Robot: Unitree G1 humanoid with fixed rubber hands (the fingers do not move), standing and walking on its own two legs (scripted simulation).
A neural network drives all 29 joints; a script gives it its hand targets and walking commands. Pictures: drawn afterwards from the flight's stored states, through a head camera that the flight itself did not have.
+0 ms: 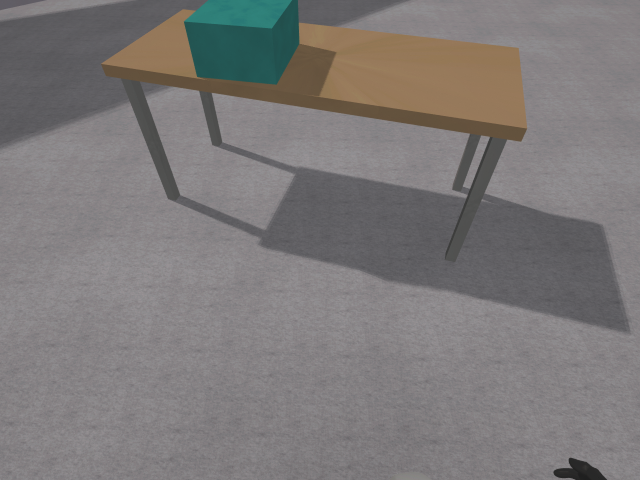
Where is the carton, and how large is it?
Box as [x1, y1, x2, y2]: [184, 0, 298, 84]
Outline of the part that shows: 184,21 197,76 276,84 298,44 297,0 208,0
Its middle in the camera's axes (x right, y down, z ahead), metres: -0.23 -0.66 +1.27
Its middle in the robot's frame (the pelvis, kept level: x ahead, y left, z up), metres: +1.41 +0.22 -0.03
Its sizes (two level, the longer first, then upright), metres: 0.316 0.263 0.164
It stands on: a table, 0.63 m high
